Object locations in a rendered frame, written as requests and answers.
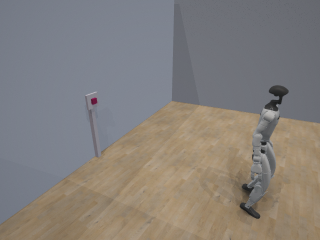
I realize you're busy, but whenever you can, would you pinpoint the button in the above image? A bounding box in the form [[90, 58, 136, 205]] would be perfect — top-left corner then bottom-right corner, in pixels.
[[91, 97, 98, 105]]

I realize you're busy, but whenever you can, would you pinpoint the humanoid robot torso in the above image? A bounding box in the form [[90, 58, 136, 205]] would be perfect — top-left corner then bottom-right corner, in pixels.
[[252, 106, 280, 154]]

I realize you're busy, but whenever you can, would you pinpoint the right robot hand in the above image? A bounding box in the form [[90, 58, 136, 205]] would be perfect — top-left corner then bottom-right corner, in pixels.
[[251, 163, 262, 182]]

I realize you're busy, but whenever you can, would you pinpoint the panel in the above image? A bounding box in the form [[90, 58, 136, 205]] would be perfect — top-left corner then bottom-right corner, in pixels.
[[85, 92, 101, 158]]

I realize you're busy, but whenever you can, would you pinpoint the right robot upper arm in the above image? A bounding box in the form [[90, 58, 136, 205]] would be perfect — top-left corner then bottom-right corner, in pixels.
[[252, 111, 275, 139]]

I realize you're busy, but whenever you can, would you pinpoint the robot head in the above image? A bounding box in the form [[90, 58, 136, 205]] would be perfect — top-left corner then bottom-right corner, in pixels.
[[264, 85, 289, 112]]

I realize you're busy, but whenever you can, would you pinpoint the right robot forearm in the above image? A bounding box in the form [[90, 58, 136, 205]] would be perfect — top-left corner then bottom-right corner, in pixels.
[[252, 134, 262, 164]]

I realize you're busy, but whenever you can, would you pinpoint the left robot hand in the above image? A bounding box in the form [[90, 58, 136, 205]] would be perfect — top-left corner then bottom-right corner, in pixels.
[[267, 140, 274, 150]]

